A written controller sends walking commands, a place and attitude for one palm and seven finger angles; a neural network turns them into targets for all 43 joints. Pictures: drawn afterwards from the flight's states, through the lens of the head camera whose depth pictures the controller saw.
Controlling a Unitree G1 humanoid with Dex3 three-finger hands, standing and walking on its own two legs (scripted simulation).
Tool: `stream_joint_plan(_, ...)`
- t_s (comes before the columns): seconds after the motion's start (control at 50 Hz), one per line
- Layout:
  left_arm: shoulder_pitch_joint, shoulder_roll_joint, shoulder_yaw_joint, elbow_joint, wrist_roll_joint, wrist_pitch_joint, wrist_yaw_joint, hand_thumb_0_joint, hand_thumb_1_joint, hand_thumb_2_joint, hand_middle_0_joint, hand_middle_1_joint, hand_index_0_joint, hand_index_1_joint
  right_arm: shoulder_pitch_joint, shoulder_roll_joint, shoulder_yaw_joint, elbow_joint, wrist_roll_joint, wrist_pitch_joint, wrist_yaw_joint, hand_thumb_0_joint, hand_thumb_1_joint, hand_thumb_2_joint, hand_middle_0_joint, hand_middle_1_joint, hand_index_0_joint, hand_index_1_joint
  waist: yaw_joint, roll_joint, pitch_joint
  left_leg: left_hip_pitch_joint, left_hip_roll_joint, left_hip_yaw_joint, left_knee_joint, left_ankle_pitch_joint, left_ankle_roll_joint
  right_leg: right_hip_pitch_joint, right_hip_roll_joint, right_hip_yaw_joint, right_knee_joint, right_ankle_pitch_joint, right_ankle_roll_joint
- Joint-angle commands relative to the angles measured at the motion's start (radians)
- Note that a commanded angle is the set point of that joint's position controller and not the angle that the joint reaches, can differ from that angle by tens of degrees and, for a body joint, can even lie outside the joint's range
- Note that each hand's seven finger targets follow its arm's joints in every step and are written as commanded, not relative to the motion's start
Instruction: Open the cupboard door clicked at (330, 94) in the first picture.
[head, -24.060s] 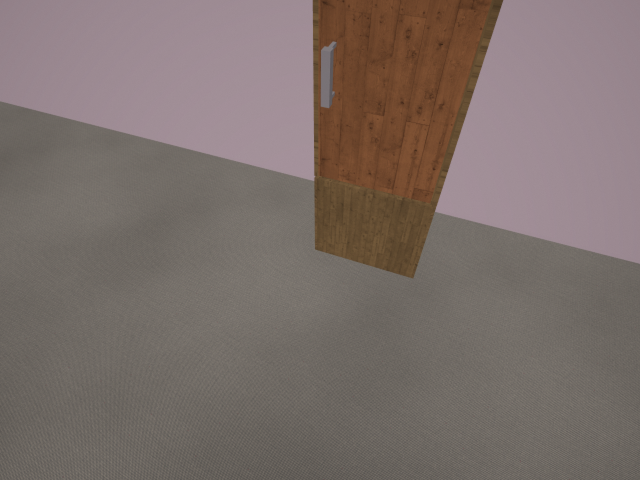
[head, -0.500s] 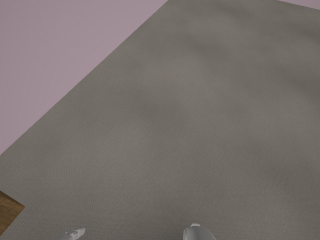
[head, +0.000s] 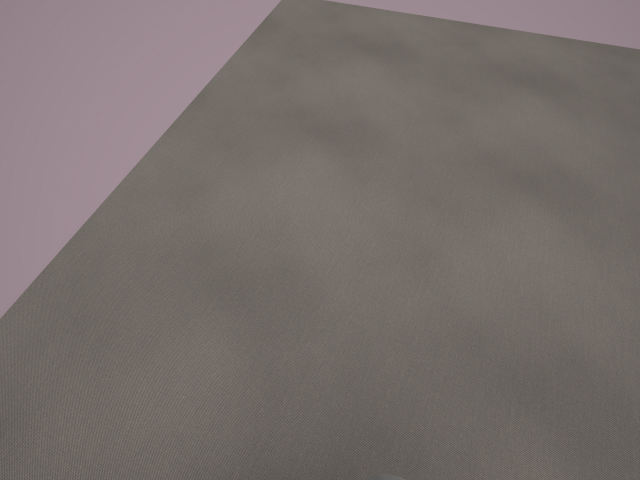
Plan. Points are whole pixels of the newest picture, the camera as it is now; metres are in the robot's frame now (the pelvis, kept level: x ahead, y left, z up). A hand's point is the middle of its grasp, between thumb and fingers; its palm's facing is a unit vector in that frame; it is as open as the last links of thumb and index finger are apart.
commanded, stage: walk to a spot facing it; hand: left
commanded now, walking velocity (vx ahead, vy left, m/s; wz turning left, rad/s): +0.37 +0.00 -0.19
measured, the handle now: out of the picture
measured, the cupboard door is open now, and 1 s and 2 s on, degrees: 46 46 46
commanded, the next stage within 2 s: turn to face it in 0.44 s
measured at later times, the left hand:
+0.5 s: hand (218, 425) +0.23 +0.16 -0.18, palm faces -0.01 -0.98 -0.18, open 7.3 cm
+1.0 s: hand (246, 305) +0.44 +0.15 -0.19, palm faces +0.21 -0.96 -0.21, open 7.3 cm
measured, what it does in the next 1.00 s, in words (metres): walks ahead: right foot, then left foot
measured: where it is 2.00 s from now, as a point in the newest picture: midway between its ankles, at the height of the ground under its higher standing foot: (356, 387)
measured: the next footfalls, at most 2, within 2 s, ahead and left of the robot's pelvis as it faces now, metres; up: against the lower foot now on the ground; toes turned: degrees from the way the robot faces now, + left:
right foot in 0.14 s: +0.17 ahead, -0.14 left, +0.00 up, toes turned -6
left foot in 0.42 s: +0.33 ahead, +0.10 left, +0.00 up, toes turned +7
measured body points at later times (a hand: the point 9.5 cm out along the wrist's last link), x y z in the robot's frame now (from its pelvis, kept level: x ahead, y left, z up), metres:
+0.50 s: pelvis +0.24 -0.03 -0.01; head +0.27 -0.02 +0.44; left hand +0.23 +0.21 -0.17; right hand +0.31 -0.27 -0.14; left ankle +0.29 +0.10 -0.73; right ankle +0.14 -0.13 -0.68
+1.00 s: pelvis +0.40 -0.06 -0.01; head +0.44 -0.04 +0.43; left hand +0.43 +0.20 -0.17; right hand +0.51 -0.30 -0.15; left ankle +0.42 +0.06 -0.73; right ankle +0.36 -0.19 -0.70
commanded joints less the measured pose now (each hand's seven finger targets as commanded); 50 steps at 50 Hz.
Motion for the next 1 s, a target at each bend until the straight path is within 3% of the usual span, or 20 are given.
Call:
stream_joint_plan(0.0, -0.112, -0.009, -0.016, -0.126, -0.011, -0.051, -0.017, 0.0, 0.9, 0.9, -0.2, -0.3, -0.2, -0.3, 0.137, -0.202, -0.047, 0.034, 0.009, 0.002, -0.016, 0.0, -0.9, -0.9, 0.2, 0.3, 0.2, 0.3, -0.024, 0.224, -0.036, 0.172, 0.193, -0.074, -0.284, 0.216, 0.133, -0.037, -0.043, -0.065, -0.34, 0.047, 0.012)
stream_joint_plan(0.08, 0.084, 0.049, 0.012, -0.046, -0.006, -0.051, -0.008, 0.0, 0.9, 0.9, -0.2, -0.3, -0.2, -0.3, 0.084, -0.179, -0.044, 0.041, 0.022, 0.028, -0.007, 0.0, -0.9, -0.9, 0.2, 0.3, 0.2, 0.3, 0.074, 0.047, -0.051, -0.064, 0.115, 0.005, -0.103, -0.077, 0.076, 0.414, 0.017, -0.102, -0.57, 0.142, -0.013)
stream_joint_plan(0.12, 0.321, 0.236, 0.057, 0.013, -0.009, -0.056, 0.02, 0.0, 0.9, 0.9, -0.2, -0.3, -0.2, -0.3, -0.021, -0.095, -0.025, -0.026, 0.042, 0.034, 0.01, 0.0, -0.9, -0.9, 0.2, 0.3, 0.2, 0.3, 0.193, -0.323, -0.082, -0.422, -0.063, 0.077, 0.446, -0.376, 0.022, 0.632, -0.377, 0.54, -0.913, -0.223, -0.195)
stream_joint_plan(0.14, 0.293, 0.234, 0.055, 0.006, -0.017, -0.047, 0.028, 0.0, 0.9, 0.9, -0.2, -0.3, -0.2, -0.3, -0.077, -0.11, -0.034, -0.042, 0.034, 0.031, 0.01, 0.0, -0.9, -0.9, 0.2, 0.3, 0.2, 0.3, 0.181, -0.222, -0.022, -0.487, -0.012, -0.042, 0.584, -0.332, 0.033, 0.568, -0.397, 0.58, -0.956, -0.267, -0.245)
stream_joint_plan(0.22, 0.133, 0.07, 0.013, -0.019, -0.006, -0.073, 0.054, 0.0, 0.9, 0.9, -0.2, -0.3, -0.2, -0.3, -0.072, -0.08, -0.037, 0.009, 0.028, 0.038, 0.008, 0.0, -0.9, -0.9, 0.2, 0.3, 0.2, 0.3, 0.047, -0.139, 0.008, -0.315, 0.074, -0.106, 0.448, -0.16, 0.016, 0.343, -0.303, 0.239, -0.872, 0.267, -0.176)
stream_joint_plan(0.36, 0.11, 0.099, 0.02, 0.014, -0.019, -0.079, 0.037, 0.0, 0.9, 0.9, -0.2, -0.3, -0.2, -0.3, 0.052, -0.09, -0.037, 0.051, 0.022, 0.02, 0.017, 0.0, -0.9, -0.9, 0.2, 0.3, 0.2, 0.3, -0.035, 0.019, -0.034, 0.142, -0.043, 0.047, -0.094, 0.122, 0.028, 0.235, -0.153, 0.032, -0.679, 0.303, -0.086)
stream_joint_plan(0.38, 0.115, 0.065, 0.013, 0.003, -0.02, -0.076, 0.031, 0.0, 0.9, 0.9, -0.2, -0.3, -0.2, -0.3, 0.152, -0.167, -0.053, 0.08, 0.016, 0.013, 0.006, 0.0, -0.9, -0.9, 0.2, 0.3, 0.2, 0.3, -0.075, 0.15, -0.094, 0.335, 0.059, -0.104, -0.124, 0.086, 0.082, 0.101, -0.092, -0.012, -0.465, 0.301, -0.045)
stream_joint_plan(0.4, 0.119, 0.012, -0.003, -0.026, -0.024, -0.074, 0.027, 0.0, 0.9, 0.9, -0.2, -0.3, -0.2, -0.3, 0.284, -0.276, -0.077, 0.101, 0.003, 0.012, -0.009, 0.0, -0.9, -0.9, 0.2, 0.3, 0.2, 0.3, -0.116, 0.347, -0.173, 0.492, 0.312, -0.443, -0.216, 0.063, 0.201, -0.103, 0.02, -0.116, -0.156, -0.008, 0.006)
stream_joint_plan(0.42, 0.018, 0.028, -0.014, -0.078, -0.015, -0.08, 0.028, 0.0, 0.9, 0.9, -0.2, -0.3, -0.2, -0.3, 0.327, -0.289, -0.075, 0.098, 0.01, 0.027, -0.019, 0.0, -0.9, -0.9, 0.2, 0.3, 0.2, 0.3, -0.14, 0.262, -0.115, 0.487, 0.399, -0.582, -0.258, 0.126, 0.285, -0.23, 0.022, -0.034, 0.039, -0.172, 0.003)
stream_joint_plan(0.46, -0.066, 0.023, -0.007, -0.08, -0.013, -0.075, 0.03, 0.0, 0.9, 0.9, -0.2, -0.3, -0.2, -0.3, 0.213, -0.223, -0.057, 0.078, 0.01, 0.021, -0.024, 0.0, -0.9, -0.9, 0.2, 0.3, 0.2, 0.3, -0.087, 0.244, 0.013, 0.285, 0.357, -0.462, -0.281, 0.22, 0.256, -0.291, -0.061, 0.033, 0.169, -0.066, 0.01)
stream_joint_plan(0.54, 0.005, -0.012, -0.015, -0.046, -0.013, -0.042, 0.007, 0.0, 0.9, 0.9, -0.2, -0.3, -0.2, -0.3, 0.026, -0.185, -0.039, 0.041, 0.014, 0.017, -0.026, 0.0, -0.9, -0.9, 0.2, 0.3, 0.2, 0.3, 0.013, 0.22, 0.006, 0.07, 0.205, -0.119, -0.277, 0.283, 0.162, 0.023, -0.09, -0.038, -0.287, 0.014, 0.035)
stream_joint_plan(0.6, 0.119, 0.005, -0.012, 0.002, -0.008, -0.048, 0.013, 0.0, 0.9, 0.9, -0.2, -0.3, -0.2, -0.3, -0.011, -0.182, -0.041, 0.043, 0.03, 0.04, -0.022, 0.0, -0.9, -0.9, 0.2, 0.3, 0.2, 0.3, 0.061, 0.095, -0.044, -0.06, 0.103, -0.093, -0.14, 0.095, 0.116, 0.331, -0.007, -0.138, -0.532, 0.205, 0.056)
stream_joint_plan(0.62, 0.165, 0.062, 0.001, 0.013, -0.006, -0.055, 0.022, 0.0, 0.9, 0.9, -0.2, -0.3, -0.2, -0.3, -0.035, -0.155, -0.037, 0.037, 0.035, 0.046, -0.017, 0.0, -0.9, -0.9, 0.2, 0.3, 0.2, 0.3, 0.09, -0.019, -0.031, -0.162, 0.027, -0.055, -0.043, -0.054, 0.067, 0.424, -0.075, -0.036, -0.634, 0.179, 0.042)
stream_joint_plan(0.64, 0.21, 0.16, 0.021, 0.017, 0.0, -0.057, 0.034, 0.0, 0.9, 0.9, -0.2, -0.3, -0.2, -0.3, -0.042, -0.097, -0.024, 0.013, 0.039, 0.055, -0.007, 0.0, -0.9, -0.9, 0.2, 0.3, 0.2, 0.3, 0.117, -0.258, -0.02, -0.295, -0.082, 0.029, 0.161, -0.272, 0.016, 0.469, -0.303, 0.222, -0.796, 0.138, -0.026)
stream_joint_plan(0.68, 0.194, 0.208, 0.029, -0.011, -0.004, -0.043, 0.045, 0.0, 0.9, 0.9, -0.2, -0.3, -0.2, -0.3, -0.073, -0.101, -0.035, -0.017, 0.042, 0.068, -0.006, 0.0, -0.9, -0.9, 0.2, 0.3, 0.2, 0.3, 0.12, -0.225, -0.037, -0.288, -0.048, -0.051, 0.5, -0.366, 0.022, 0.385, -0.453, 0.351, -0.887, 0.104, -0.157)
stream_joint_plan(0.8, 0.075, 0.117, 0.025, -0.053, -0.005, -0.049, 0.068, 0.0, 0.9, 0.9, -0.2, -0.3, -0.2, -0.3, -0.087, -0.04, -0.02, -0.002, 0.041, 0.086, 0.008, 0.0, -0.9, -0.9, 0.2, 0.3, 0.2, 0.3, 0.047, -0.128, -0.053, -0.196, -0.021, -0.008, 0.244, -0.174, -0.01, 0.413, -0.346, -0.072, -0.679, 0.833, -0.074)
stream_joint_plan(0.88, 0.024, 0.135, 0.028, -0.09, -0.02, -0.033, 0.064, 0.0, 0.9, 0.9, -0.2, -0.3, -0.2, -0.3, 0.006, -0.101, -0.032, -0.003, 0.031, 0.09, 0.015, 0.0, -0.9, -0.9, 0.2, 0.3, 0.2, 0.3, -0.012, -0.066, -0.1, 0.088, -0.065, 0.047, -0.068, 0.157, 0.013, 0.303, -0.285, -0.178, -0.481, 0.671, 0.016)
stream_joint_plan(0.92, -0.022, 0.051, 0.002, -0.163, -0.031, -0.017, 0.061, 0.0, 0.9, 0.9, -0.2, -0.3, -0.2, -0.3, 0.124, -0.287, -0.076, -0.012, 0.022, 0.084, 0.001, 0.0, -0.9, -0.9, 0.2, 0.3, 0.2, 0.3, -0.077, 0.384, -0.155, 0.296, 0.325, -0.48, -0.169, 0.774, 0.24, -0.063, -0.081, -0.158, -0.054, -0.268, 0.124)
stream_joint_plan(0.94, -0.066, 0.075, 0.003, -0.203, -0.02, -0.007, 0.068, 0.0, 0.9, 0.9, -0.2, -0.3, -0.2, -0.3, 0.146, -0.327, -0.08, -0.01, 0.018, 0.091, -0.006, 0.0, -0.9, -0.9, 0.2, 0.3, 0.2, 0.3, -0.091, 0.228, -0.164, 0.26, 0.367, -0.518, -0.154, 0.637, 0.296, -0.083, -0.068, -0.03, 0.051, -0.304, 0.106)
stream_joint_plan(0.98, -0.12, 0.067, 0.006, -0.193, -0.019, -0.001, 0.068, 0.0, 0.9, 0.9, -0.2, -0.3, -0.2, -0.3, 0.056, -0.288, -0.071, -0.037, 0.022, 0.084, -0.023, 0.0, -0.9, -0.9, 0.2, 0.3, 0.2, 0.3, -0.057, 0.286, -0.117, 0.209, 0.283, -0.469, -0.153, 0.62, 0.257, -0.155, -0.079, 0.013, 0.076, -0.199, 0.11)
